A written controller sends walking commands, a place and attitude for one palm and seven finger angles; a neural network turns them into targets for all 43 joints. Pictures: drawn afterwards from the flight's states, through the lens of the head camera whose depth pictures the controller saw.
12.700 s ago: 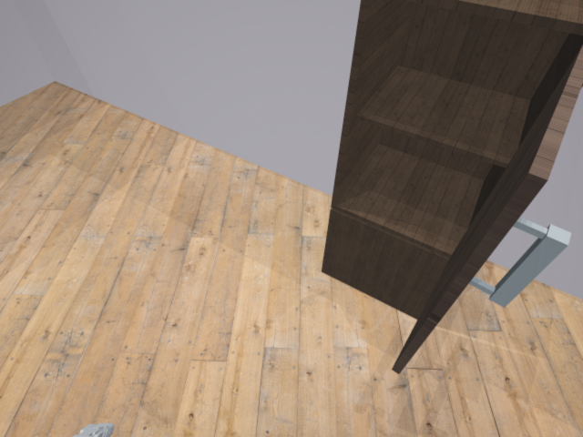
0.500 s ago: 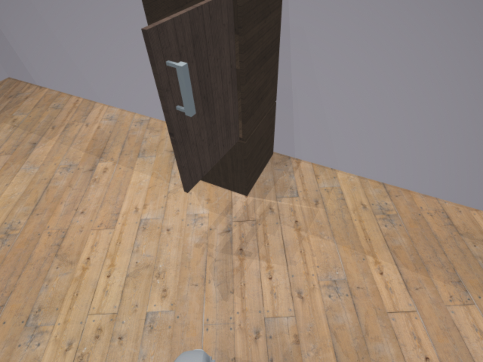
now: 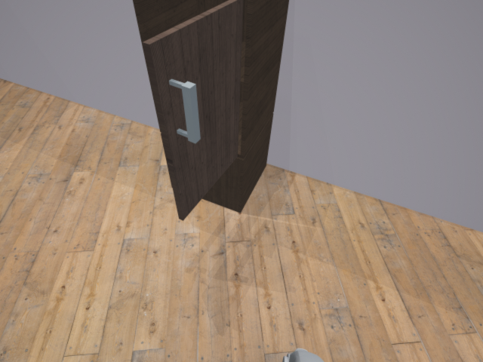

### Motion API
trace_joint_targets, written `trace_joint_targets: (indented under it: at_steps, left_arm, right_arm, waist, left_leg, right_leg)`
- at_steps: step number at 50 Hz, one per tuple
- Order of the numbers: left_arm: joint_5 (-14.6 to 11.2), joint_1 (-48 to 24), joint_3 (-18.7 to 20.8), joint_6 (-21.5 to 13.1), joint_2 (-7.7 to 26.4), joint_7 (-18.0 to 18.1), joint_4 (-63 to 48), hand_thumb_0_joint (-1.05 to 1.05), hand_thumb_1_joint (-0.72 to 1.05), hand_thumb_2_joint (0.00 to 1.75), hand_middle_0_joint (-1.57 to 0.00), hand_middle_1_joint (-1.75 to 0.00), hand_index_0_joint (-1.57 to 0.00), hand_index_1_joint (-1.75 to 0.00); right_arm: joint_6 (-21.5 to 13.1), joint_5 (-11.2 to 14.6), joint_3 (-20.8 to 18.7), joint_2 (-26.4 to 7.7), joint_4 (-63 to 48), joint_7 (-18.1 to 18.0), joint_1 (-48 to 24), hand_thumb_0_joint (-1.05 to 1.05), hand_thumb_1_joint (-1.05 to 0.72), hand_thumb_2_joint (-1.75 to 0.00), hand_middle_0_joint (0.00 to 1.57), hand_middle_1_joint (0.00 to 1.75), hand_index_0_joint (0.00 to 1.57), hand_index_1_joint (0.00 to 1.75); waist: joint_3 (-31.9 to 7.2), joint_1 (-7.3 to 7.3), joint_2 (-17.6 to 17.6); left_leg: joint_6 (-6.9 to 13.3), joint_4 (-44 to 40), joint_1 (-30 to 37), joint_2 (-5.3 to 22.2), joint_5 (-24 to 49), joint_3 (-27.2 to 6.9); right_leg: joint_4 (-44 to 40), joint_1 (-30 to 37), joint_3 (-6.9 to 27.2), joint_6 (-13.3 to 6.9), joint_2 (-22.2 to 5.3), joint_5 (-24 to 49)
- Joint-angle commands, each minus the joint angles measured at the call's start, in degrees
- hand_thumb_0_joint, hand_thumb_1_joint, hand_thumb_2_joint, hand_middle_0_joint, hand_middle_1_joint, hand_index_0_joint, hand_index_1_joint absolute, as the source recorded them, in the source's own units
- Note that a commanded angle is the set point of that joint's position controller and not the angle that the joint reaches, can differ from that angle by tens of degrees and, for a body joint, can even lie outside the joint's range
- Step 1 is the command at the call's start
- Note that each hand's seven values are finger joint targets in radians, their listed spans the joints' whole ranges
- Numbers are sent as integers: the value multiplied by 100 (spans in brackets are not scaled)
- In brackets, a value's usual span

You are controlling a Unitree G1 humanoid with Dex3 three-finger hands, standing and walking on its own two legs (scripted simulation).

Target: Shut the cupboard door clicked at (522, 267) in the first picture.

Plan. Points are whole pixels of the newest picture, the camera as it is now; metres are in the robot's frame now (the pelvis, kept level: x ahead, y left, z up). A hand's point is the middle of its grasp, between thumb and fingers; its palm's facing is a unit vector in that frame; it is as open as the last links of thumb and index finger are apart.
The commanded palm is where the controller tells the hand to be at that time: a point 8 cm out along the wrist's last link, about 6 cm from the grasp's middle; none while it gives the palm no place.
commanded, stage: take the last steps up to it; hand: left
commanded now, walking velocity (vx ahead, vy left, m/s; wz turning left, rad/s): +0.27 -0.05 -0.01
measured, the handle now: (184, 111) +0.64 +0.18 +0.07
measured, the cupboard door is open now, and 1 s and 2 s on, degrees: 84 84 84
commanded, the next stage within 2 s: come to a stop and stand still in 0.32 s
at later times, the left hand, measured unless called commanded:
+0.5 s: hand (172, 354) +0.18 +0.14 -0.17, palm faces +0.08 -0.97 -0.22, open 7.1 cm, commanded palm none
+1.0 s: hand (182, 354) +0.18 +0.12 -0.18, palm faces +0.05 -0.96 -0.28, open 7.3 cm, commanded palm none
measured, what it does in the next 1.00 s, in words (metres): walks ahead: right foot, then left foot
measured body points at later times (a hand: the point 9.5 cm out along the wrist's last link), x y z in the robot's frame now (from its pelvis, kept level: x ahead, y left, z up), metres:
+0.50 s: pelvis +0.16 -0.04 +0.00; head +0.16 -0.05 +0.45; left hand +0.17 +0.19 -0.16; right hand +0.18 -0.27 -0.16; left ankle +0.19 +0.09 -0.71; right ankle +0.18 -0.14 -0.74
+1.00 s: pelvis +0.15 -0.07 -0.02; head +0.15 -0.10 +0.43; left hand +0.18 +0.17 -0.16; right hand +0.22 -0.30 -0.18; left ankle +0.22 +0.08 -0.74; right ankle +0.15 -0.18 -0.75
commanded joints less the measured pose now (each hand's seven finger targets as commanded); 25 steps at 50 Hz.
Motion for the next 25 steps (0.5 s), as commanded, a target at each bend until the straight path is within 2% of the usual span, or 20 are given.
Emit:
trace_joint_targets:
  at_steps: [1, 5, 6, 7, 8, 9, 10, 11, 12, 13, 14, 15, 16, 18, 21, 23, 25]
  left_arm:
    - [2, -343, -54, -64, 20, -55, -427, 0, 90, 90, -20, -30, -20, -30]
    - [-7, -694, -62, -128, 61, -53, -570, 0, 90, 90, -20, -30, -20, -30]
    - [1, -637, -59, -139, 61, -52, -561, 0, 90, 90, -20, -30, -20, -30]
    - [3, -329, -36, -175, 123, -45, -488, 0, 90, 90, -20, -30, -20, -30]
    - [13, 225, -13, -235, 258, -34, -287, 0, 90, 90, -20, -30, -20, -30]
    - [24, 994, 58, -317, 542, 2, -33, 0, 90, 90, -20, -30, -20, -30]
    - [40, 1717, 207, -380, 1172, 87, 154, 0, 90, 90, -20, -30, -20, -30]
    - [-76, 1983, 204, -352, 1427, 97, 197, 0, 90, 90, -20, -30, -20, -30]
    - [-82, 1469, 192, -354, 1358, 110, 115, 0, 90, 90, -20, -30, -20, -30]
    - [-85, 934, 135, -332, 1070, 125, -31, 0, 90, 90, -20, -30, -20, -30]
    - [-83, 512, 63, -316, 789, 151, -124, 0, 90, 90, -20, -30, -20, -30]
    - [-64, 279, 3, -320, 580, 172, -159, 0, 90, 90, -20, -30, -20, -30]
    - [-38, 165, -37, -343, 445, 180, -164, 0, 90, 90, -20, -30, -20, -30]
    - [8, 279, -28, -367, 257, 191, -121, 0, 90, 90, -20, -30, -20, -30]
    - [8, 474, -35, -349, 415, 172, 17, 0, 90, 90, -20, -30, -20, -30]
    - [-4, 555, -70, -315, 404, 173, 105, 0, 90, 90, -20, -30, -20, -30]
    - [-37, 505, -116, -269, 378, 187, 204, 0, 90, 90, -20, -30, -20, -30]
  right_arm:
    - [-20, -51, -156, -698, -38, -34, 544, 0, -90, -90, 20, 30, 20, 30]
    - [42, -99, -187, -745, 79, -25, 764, 0, -90, -90, 20, 30, 20, 30]
    - [56, -102, -179, -772, 106, -30, 754, 0, -90, -90, 20, 30, 20, 30]
    - [72, -86, -186, -784, 120, -32, 715, 0, -90, -90, 20, 30, 20, 30]
    - [84, -55, -159, -764, 139, -24, 754, 0, -90, -90, 20, 30, 20, 30]
    - [60, 5, -146, -681, 140, 8, 734, 0, -90, -90, 20, 30, 20, 30]
    - [44, 71, -91, -345, 3, 58, 918, 0, -90, -90, 20, 30, 20, 30]
    - [108, 87, -83, -392, -194, 26, 620, 0, -90, -90, 20, 30, 20, 30]
    - [156, 78, -113, -352, -191, 28, 430, 0, -90, -90, 20, 30, 20, 30]
    - [201, 39, -142, -377, -225, 42, 260, 0, -90, -90, 20, 30, 20, 30]
    - [251, -9, -140, -333, -179, 64, 202, 0, -90, -90, 20, 30, 20, 30]
    - [292, -32, -135, -234, -114, 80, 343, 0, -90, -90, 20, 30, 20, 30]
    - [339, -60, -105, -153, -49, 83, 559, 0, -90, -90, 20, 30, 20, 30]
    - [398, -77, -93, -60, -33, 92, 651, 0, -90, -90, 20, 30, 20, 30]
    - [372, -55, -51, 27, -155, 129, 353, 0, -90, -90, 20, 30, 20, 30]
    - [332, -28, 14, 14, -188, 95, 128, 0, -90, -90, 20, 30, 20, 30]
    - [310, 3, 75, 3, -118, 39, 152, 0, -90, -90, 20, 30, 20, 30]
  waist:
    - [783, -104, 714]
    - [752, -216, 639]
    - [736, -168, 698]
    - [525, -6, 681]
    - [170, 212, 414]
    - [-314, 557, 75]
    - [-987, 719, -1290]
    - [-963, 725, -998]
    - [-792, 602, -944]
    - [-258, 435, -687]
    - [47, 234, -324]
    - [100, 48, -222]
    - [88, -107, -437]
    - [78, -187, -586]
    - [107, -59, -396]
    - [93, 19, -489]
    - [-35, -63, -493]
  left_leg:
    - [700, -1045, -304, 1712, 1438, -1001]
    - [618, -642, -172, 1703, 1884, -996]
    - [572, -470, -171, 1675, 2087, -907]
    - [485, -27, -136, 1588, 2476, -776]
    - [323, 706, -232, 1364, 2825, -587]
    - [122, 1789, -891, 1113, 2455, -406]
    - [-140, 3473, -2176, 398, 21, 12]
    - [-194, 4822, -2664, 103, -2032, -547]
    - [-173, 5309, -2788, 358, -1777, -1012]
    - [-175, 5466, -2952, 549, -1333, -1090]
    - [-199, 5313, -2873, 715, -823, -1131]
    - [-246, 4995, -2562, 765, -572, -1061]
    - [-315, 4663, -2355, 774, -442, -972]
    - [-402, 3920, -2012, 741, -443, -789]
    - [-425, 2909, -1865, 592, -395, -599]
    - [-459, 2251, -1695, 474, -365, -605]
    - [-509, 1364, -1116, 381, 114, -638]
  right_leg:
    - [-984, -201, 36, -4, -115, 194]
    - [-1730, 364, -224, -136, 172, -15]
    - [-1869, 586, -315, -169, 261, -13]
    - [-2183, 1064, -411, -221, 372, 21]
    - [-2567, 1968, -546, -274, 556, 288]
    - [-2736, 3240, -93, -441, 192, 587]
    - [-3127, 4484, 1682, -935, -1327, 1319]
    - [-3718, 4173, 2629, -1439, -2024, 1918]
    - [-3968, 3466, 2611, -1479, -1921, 747]
    - [-4259, 2760, 2403, -1400, -1783, -444]
    - [-4381, 2116, 1838, -1227, -1490, -873]
    - [-4468, 1662, 1306, -1060, -1268, -763]
    - [-4525, 1435, 894, -958, -1114, -514]
    - [-4535, 1151, 542, -955, -934, -258]
    - [-4531, 1318, 533, -1056, -858, -224]
    - [-4310, 1542, 545, -1050, -786, 404]
    - [-3888, 1670, 304, -888, -569, 1016]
